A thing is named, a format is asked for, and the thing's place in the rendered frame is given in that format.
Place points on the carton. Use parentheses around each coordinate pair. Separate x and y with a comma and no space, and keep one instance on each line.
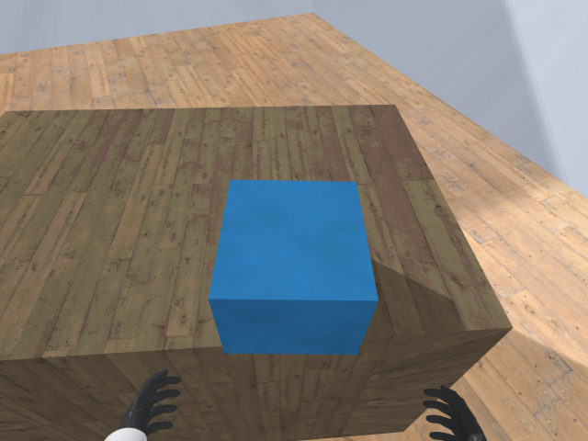
(292,273)

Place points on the pedestal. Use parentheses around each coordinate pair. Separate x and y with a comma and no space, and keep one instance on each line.
(110,221)

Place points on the robot left hand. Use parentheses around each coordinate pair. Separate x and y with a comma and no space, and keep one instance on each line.
(141,410)

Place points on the robot right hand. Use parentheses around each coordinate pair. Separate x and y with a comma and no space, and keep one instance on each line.
(463,423)

